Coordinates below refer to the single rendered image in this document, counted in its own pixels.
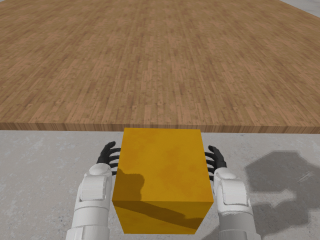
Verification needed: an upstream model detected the left robot forearm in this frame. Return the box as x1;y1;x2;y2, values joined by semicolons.
65;163;112;240

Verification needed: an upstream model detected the carton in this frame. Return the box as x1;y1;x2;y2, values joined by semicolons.
112;127;214;235

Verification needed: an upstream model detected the left robot hand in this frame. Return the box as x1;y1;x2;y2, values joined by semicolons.
96;141;121;176

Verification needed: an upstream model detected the right robot hand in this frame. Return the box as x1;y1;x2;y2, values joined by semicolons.
204;145;227;181

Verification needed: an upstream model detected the right robot forearm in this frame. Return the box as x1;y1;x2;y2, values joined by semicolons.
213;167;261;240

